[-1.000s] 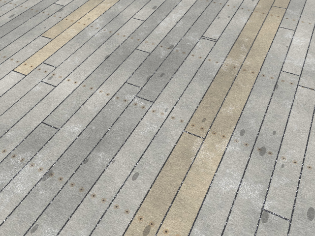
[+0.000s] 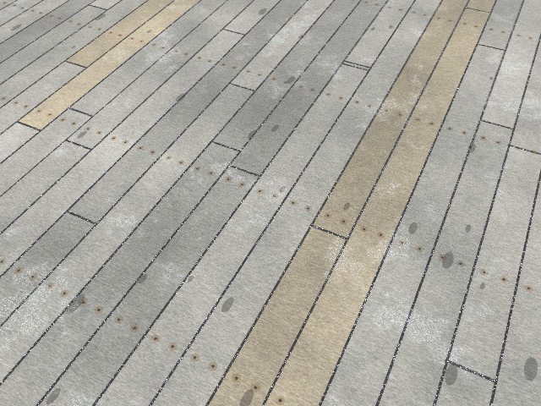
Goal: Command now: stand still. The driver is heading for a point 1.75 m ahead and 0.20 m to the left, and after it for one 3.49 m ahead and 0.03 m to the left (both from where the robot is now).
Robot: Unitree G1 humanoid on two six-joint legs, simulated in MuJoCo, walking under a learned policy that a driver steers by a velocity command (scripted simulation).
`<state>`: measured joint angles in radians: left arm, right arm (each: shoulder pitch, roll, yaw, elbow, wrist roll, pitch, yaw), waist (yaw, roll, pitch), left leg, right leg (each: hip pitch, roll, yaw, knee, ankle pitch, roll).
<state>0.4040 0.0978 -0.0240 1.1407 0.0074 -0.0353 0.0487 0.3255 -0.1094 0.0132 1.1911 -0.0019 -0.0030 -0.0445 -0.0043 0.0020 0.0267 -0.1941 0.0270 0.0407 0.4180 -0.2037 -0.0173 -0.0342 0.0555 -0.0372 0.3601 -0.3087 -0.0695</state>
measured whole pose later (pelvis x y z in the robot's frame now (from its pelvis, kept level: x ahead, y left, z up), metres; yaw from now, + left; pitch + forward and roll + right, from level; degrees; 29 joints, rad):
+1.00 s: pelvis +0.40 +0.06 -0.03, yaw +1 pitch +1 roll +0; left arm 0.02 0.16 0.05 0.90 0.04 -0.09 -0.02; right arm 0.51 -0.15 -0.02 1.11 -0.01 -0.09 -0.01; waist -0.03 0.01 0.08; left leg 0.07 -0.02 0.08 0.57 -0.46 0.06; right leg -0.47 0.02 -0.13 0.54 -0.09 -0.14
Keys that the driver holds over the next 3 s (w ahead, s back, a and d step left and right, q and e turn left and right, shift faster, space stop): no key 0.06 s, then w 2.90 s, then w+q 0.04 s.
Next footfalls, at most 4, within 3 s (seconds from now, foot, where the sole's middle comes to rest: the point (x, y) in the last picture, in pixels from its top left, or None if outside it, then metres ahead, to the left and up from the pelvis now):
0.44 left None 0.21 0.15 -0.78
0.98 right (291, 390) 0.56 -0.01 -0.78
1.54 left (226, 284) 0.87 0.17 -0.78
2.10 right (281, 203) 1.18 0.00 -0.78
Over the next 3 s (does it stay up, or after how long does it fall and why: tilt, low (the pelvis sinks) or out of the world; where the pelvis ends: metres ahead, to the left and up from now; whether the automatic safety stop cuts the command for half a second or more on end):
stays up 1.48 0.12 0.01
